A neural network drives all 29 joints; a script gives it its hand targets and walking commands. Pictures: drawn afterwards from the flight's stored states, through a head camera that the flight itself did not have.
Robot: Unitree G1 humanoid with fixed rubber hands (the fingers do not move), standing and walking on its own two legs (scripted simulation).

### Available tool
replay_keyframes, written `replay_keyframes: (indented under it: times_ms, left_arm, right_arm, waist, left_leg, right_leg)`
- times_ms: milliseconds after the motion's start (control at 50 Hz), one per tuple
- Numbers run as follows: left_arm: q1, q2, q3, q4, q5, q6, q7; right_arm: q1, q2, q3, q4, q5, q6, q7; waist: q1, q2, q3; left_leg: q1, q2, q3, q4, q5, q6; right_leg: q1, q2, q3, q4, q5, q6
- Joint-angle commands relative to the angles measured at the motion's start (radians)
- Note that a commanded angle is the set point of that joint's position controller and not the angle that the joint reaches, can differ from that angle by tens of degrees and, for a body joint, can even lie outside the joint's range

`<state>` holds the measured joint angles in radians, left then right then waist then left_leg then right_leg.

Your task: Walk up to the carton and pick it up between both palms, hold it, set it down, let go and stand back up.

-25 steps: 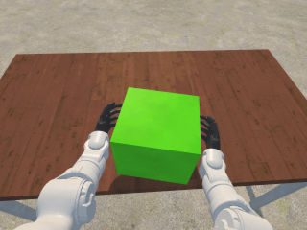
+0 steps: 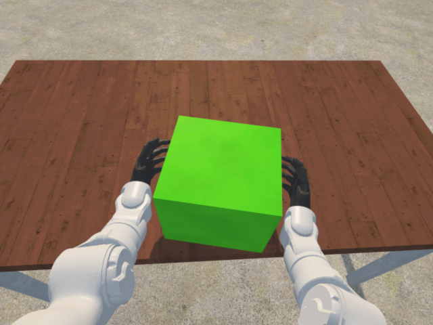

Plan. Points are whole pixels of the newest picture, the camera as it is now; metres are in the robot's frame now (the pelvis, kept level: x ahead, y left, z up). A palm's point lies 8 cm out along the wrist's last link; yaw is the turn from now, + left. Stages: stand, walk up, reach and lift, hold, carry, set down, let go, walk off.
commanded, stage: set down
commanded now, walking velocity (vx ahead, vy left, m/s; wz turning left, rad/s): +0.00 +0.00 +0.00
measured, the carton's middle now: (221, 185) +0.42 -0.02 -0.03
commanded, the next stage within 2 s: none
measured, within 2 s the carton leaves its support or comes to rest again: neither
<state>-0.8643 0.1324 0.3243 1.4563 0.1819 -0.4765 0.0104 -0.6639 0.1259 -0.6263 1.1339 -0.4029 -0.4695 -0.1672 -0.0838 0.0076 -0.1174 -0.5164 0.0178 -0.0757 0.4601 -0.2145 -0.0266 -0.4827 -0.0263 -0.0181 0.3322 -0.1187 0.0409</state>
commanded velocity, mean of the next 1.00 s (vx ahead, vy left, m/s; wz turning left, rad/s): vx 0.00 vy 0.00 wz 0.00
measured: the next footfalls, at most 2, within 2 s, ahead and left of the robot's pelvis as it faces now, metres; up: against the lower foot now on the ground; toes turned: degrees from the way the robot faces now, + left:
none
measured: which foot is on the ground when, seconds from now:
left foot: down 0.00-1.00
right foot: down 0.00-1.00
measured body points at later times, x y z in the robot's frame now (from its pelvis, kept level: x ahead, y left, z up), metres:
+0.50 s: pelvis -0.01 +0.01 -0.02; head +0.08 +0.02 +0.42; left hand +0.45 +0.14 +0.01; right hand +0.38 -0.18 -0.01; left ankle -0.01 +0.13 -0.74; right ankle +0.01 -0.15 -0.74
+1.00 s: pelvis -0.04 +0.00 -0.02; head +0.03 +0.00 +0.42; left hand +0.40 +0.16 +0.00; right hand +0.34 -0.22 -0.02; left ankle -0.01 +0.13 -0.74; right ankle +0.01 -0.15 -0.74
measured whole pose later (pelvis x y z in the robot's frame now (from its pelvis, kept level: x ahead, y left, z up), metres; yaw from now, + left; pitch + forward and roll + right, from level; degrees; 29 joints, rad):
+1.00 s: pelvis -0.04 +0.00 -0.02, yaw -2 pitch +17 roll -1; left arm -0.83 0.25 -0.05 1.43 -0.28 -0.40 -0.04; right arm -0.67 -0.16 0.06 1.21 0.28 -0.36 -0.15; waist -0.08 0.03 -0.16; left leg -0.70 0.02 -0.04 0.69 -0.28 -0.02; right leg -0.71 -0.02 0.02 0.61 -0.20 0.05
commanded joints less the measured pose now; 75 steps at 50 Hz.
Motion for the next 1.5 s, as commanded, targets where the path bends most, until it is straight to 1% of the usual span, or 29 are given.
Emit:
replay_keyframes:
  times_ms: [0, 140, 300, 320, 340, 360, 380, 400, 440, 480, 520, 540, 620, 720, 780, 800, 840, 900, 920, 980, 1040, 1060, 1140, 1180, 1240, 1300, 1360, 1440, 1480]
  left_arm:
    - [-0.56, -0.484, -0.076, -0.047, 0.152, -0.015, -0.13]
    - [-0.58, -0.163, -0.057, -0.163, 0.101, -0.001, -0.05]
    - [-0.612, 0.203, -0.092, -0.122, -0.153, 0.025, 0.026]
    - [-0.644, 0.192, -0.16, -0.165, -0.212, 0.019, 0.029]
    - [-0.656, 0.109, -0.203, -0.129, -0.237, 0.012, 0.022]
    - [-0.674, 0.168, -0.208, -0.11, -0.261, 0.008, 0.03]
    - [-0.657, 0.247, -0.183, -0.129, -0.265, 0.009, 0.041]
    - [-0.662, 0.251, -0.214, -0.076, -0.32, 0.014, 0.045]
    - [-0.647, 0.218, -0.287, -0.047, -0.343, 0.027, 0.043]
    - [-0.614, 0.23, -0.278, -0.087, -0.317, 0.034, 0.039]
    - [-0.632, 0.219, -0.318, -0.074, -0.335, 0.048, 0.042]
    - [-0.623, 0.225, -0.307, -0.115, -0.324, 0.047, 0.042]
    - [-0.534, 0.208, -0.34, -0.184, -0.337, 0.044, 0.02]
    - [-0.558, 0.252, -0.348, -0.147, -0.421, 0.026, 0.012]
    - [-0.462, 0.244, -0.388, -0.106, -0.47, 0.011, -0.017]
    - [-0.373, 0.252, -0.366, -0.15, -0.473, 0.013, -0.028]
    - [-0.379, 0.256, -0.387, -0.161, -0.472, 0.013, -0.038]
    - [-0.316, 0.262, -0.353, -0.211, -0.462, 0.023, -0.058]
    - [-0.441, 0.277, -0.37, -0.184, -0.467, 0.031, -0.059]
    - [-0.48, 0.322, -0.384, -0.258, -0.483, 0.045, -0.048]
    - [-0.265, 0.323, -0.339, -0.516, -0.446, 0.064, -0.064]
    - [-0.434, 0.335, -0.359, -0.501, -0.467, 0.076, -0.064]
    - [-0.204, 0.411, -0.259, -0.642, -0.424, 0.127, -0.084]
    - [-0.205, 0.432, -0.26, -0.672, -0.443, 0.164, -0.1]
    - [-0.281, 0.442, -0.297, -0.517, -0.474, 0.21, -0.098]
    - [-0.056, 0.405, -0.297, -0.61, -0.494, 0.246, -0.094]
    - [-0.143, 0.369, -0.338, -0.657, -0.503, 0.247, -0.083]
    - [-0.093, 0.317, -0.361, -0.516, -0.477, 0.275, -0.093]
    - [0.011, 0.284, -0.364, -0.587, -0.441, 0.259, -0.097]
  right_arm:
    - [-0.508, 0.446, 0.215, 0.03, -0.139, -0.036, 0.174]
    - [-0.526, 0.129, 0.185, 0.028, -0.033, -0.042, 0.11]
    - [-0.532, -0.231, 0.262, 0.049, 0.242, 0.004, 0.007]
    - [-0.539, -0.231, 0.263, 0.041, 0.265, 0.005, -0.006]
    - [-0.581, -0.112, 0.312, 0.034, 0.276, 0.022, 0.001]
    - [-0.583, -0.196, 0.315, 0.029, 0.31, 0.021, -0.001]
    - [-0.577, -0.302, 0.299, 0.006, 0.338, 0.008, -0.014]
    - [-0.609, -0.303, 0.349, -0.023, 0.383, 0.017, -0.011]
    - [-0.597, -0.316, 0.391, 0.053, 0.443, 0.022, -0.008]
    - [-0.563, -0.347, 0.417, 0.044, 0.476, 0.009, -0.013]
    - [-0.577, -0.382, 0.408, 0.085, 0.498, 0.004, -0.01]
    - [-0.567, -0.377, 0.447, 0.065, 0.529, 0.0, -0.004]
    - [-0.502, -0.357, 0.545, 0.021, 0.612, -0.015, 0.006]
    - [-0.554, -0.42, 0.597, -0.012, 0.654, 0.038, 0.042]
    - [-0.488, -0.4, 0.634, -0.012, 0.649, 0.05, 0.04]
    - [-0.399, -0.4, 0.684, -0.057, 0.676, 0.041, 0.04]
    - [-0.402, -0.405, 0.673, -0.075, 0.697, 0.051, 0.029]
    - [-0.307, -0.359, 0.7, -0.136, 0.699, 0.055, 0.018]
    - [-0.395, -0.384, 0.648, -0.075, 0.666, 0.072, 0.007]
    - [-0.448, -0.398, 0.618, -0.199, 0.676, 0.09, 0.003]
    - [-0.217, -0.339, 0.646, -0.385, 0.656, 0.061, -0.037]
    - [-0.378, -0.355, 0.593, -0.377, 0.629, 0.076, -0.041]
    - [-0.157, -0.271, 0.661, -0.554, 0.62, 0.106, -0.067]
    - [-0.195, -0.272, 0.654, -0.611, 0.615, 0.139, -0.094]
    - [-0.265, -0.269, 0.621, -0.521, 0.606, 0.22, -0.089]
    - [-0.055, -0.224, 0.657, -0.633, 0.597, 0.255, -0.106]
    - [-0.124, -0.232, 0.58, -0.569, 0.571, 0.266, -0.111]
    - [-0.067, -0.23, 0.58, -0.434, 0.556, 0.3, -0.089]
    - [0.029, -0.234, 0.573, -0.457, 0.576, 0.276, -0.081]
  waist:
    - [-0.029, 0.065, -0.458]
    - [-0.012, 0.087, -0.588]
    - [-0.024, 0.045, -0.645]
    - [-0.075, 0.052, -0.679]
    - [-0.052, 0.028, -0.648]
    - [-0.035, 0.04, -0.712]
    - [-0.069, 0.046, -0.792]
    - [-0.033, 0.029, -0.773]
    - [-0.057, 0.081, -0.791]
    - [-0.03, 0.162, -0.882]
    - [-0.054, 0.187, -0.881]
    - [-0.019, 0.201, -0.942]
    - [-0.023, 0.217, -0.891]
    - [-0.004, 0.101, -0.724]
    - [-0.04, 0.02, -0.64]
    - [-0.011, -0.022, -0.626]
    - [-0.033, -0.005, -0.63]
    - [-0.001, -0.021, -0.596]
    - [-0.045, -0.012, -0.595]
    - [-0.015, 0.073, -0.621]
    - [-0.016, 0.075, -0.784]
    - [-0.057, 0.107, -0.825]
    - [0.048, 0.067, -0.808]
    - [0.022, 0.031, -0.759]
    - [0.03, 0.021, -0.503]
    - [0.05, -0.014, -0.422]
    - [-0.008, 0.067, -0.393]
    - [0.001, 0.091, -0.259]
    - [0.006, 0.142, -0.262]
  left_leg:
    - [0.187, -0.024, 0.154, -0.047, 0.209, -0.052]
    - [0.155, -0.028, 0.167, -0.007, 0.262, -0.067]
    - [0.026, -0.042, 0.162, 0.071, 0.19, -0.062]
    - [0.006, -0.043, 0.162, 0.097, 0.175, -0.058]
    - [-0.04, -0.038, 0.144, 0.096, 0.131, -0.044]
    - [-0.031, -0.036, 0.141, 0.116, 0.18, -0.052]
    - [0.029, -0.038, 0.136, 0.13, 0.213, -0.064]
    - [0.021, -0.035, 0.137, 0.151, 0.24, -0.062]
    - [0.102, -0.025, 0.109, 0.204, 0.371, -0.096]
    - [0.156, -0.041, 0.118, 0.236, 0.463, -0.115]
    - [0.272, -0.027, 0.092, 0.252, 0.565, -0.143]
    - [0.308, -0.033, 0.102, 0.265, 0.609, -0.145]
    - [0.339, -0.044, 0.09, 0.273, 0.758, -0.157]
    - [0.255, -0.035, 0.085, 0.224, 0.487, -0.11]
    - [0.216, -0.031, 0.069, 0.21, 0.394, -0.08]
    - [0.184, -0.046, 0.084, 0.203, 0.389, -0.067]
    - [0.186, -0.041, 0.067, 0.198, 0.305, -0.055]
    - [0.136, -0.058, 0.074, 0.183, 0.206, -0.017]
    - [0.108, -0.058, 0.068, 0.201, 0.128, -0.016]
    - [0.056, -0.063, 0.07, 0.192, 0.022, -0.013]
    - [0.141, -0.086, 0.08, 0.247, 0.213, -0.019]
    - [0.105, -0.084, 0.077, 0.254, 0.139, -0.015]
    - [0.049, -0.092, 0.103, 0.219, 0.169, 0.012]
    - [0.019, -0.089, 0.101, 0.193, 0.138, 0.019]
    - [-0.037, -0.075, 0.102, 0.135, -0.044, 0.024]
    - [0.072, -0.073, 0.115, 0.087, 0.002, 0.026]
    - [0.083, -0.062, 0.105, 0.073, -0.05, 0.007]
    - [0.033, -0.018, 0.076, 0.007, -0.227, 0.025]
    - [0.039, 0.016, 0.049, -0.044, -0.262, 0.038]
  right_leg:
    - [0.317, 0.034, -0.091, 0.03, 0.214, -0.045]
    - [0.322, 0.046, -0.074, 0.074, 0.281, -0.04]
    - [0.263, 0.038, -0.036, 0.158, 0.252, -0.018]
    - [0.233, 0.038, -0.037, 0.173, 0.263, -0.011]
    - [0.197, 0.029, -0.036, 0.185, 0.212, -0.014]
    - [0.189, 0.028, -0.026, 0.201, 0.243, -0.02]
    - [0.2, 0.041, -0.032, 0.21, 0.301, -0.017]
    - [0.157, 0.045, -0.038, 0.225, 0.294, -0.017]
    - [0.081, 0.063, -0.054, 0.244, 0.353, -0.027]
    - [0.073, 0.065, -0.05, 0.25, 0.411, -0.036]
    - [-0.033, 0.082, -0.076, 0.23, 0.356, -0.04]
    - [-0.019, 0.087, -0.085, 0.23, 0.374, -0.044]
    - [0.008, 0.094, -0.074, 0.231, 0.478, -0.04]
    - [-0.07, 0.091, -0.076, 0.22, 0.248, -0.042]
    - [-0.055, 0.088, -0.08, 0.228, 0.241, -0.028]
    - [0.033, 0.087, -0.065, 0.238, 0.295, -0.026]
    - [-0.015, 0.09, -0.063, 0.235, 0.221, -0.026]
    - [0.034, 0.074, -0.047, 0.239, 0.152, -0.022]
    - [-0.035, 0.078, -0.055, 0.249, 0.075, -0.024]
    - [-0.049, 0.065, -0.05, 0.277, -0.013, -0.041]
    - [0.068, 0.066, -0.028, 0.305, 0.23, -0.032]
    - [0.012, 0.067, -0.032, 0.311, 0.167, -0.029]
    - [0.208, 0.046, 0.016, 0.298, 0.212, -0.01]
    - [0.259, 0.043, 0.024, 0.288, 0.22, -0.003]
    - [0.164, 0.039, 0.016, 0.227, -0.107, -0.015]
    - [0.249, 0.03, 0.027, 0.175, -0.078, -0.029]
    - [0.18, 0.044, 0.011, 0.169, -0.153, -0.041]
    - [0.205, 0.052, -0.022, 0.182, -0.176, -0.054]
    - [0.339, 0.087, -0.035, 0.215, -0.055, -0.043]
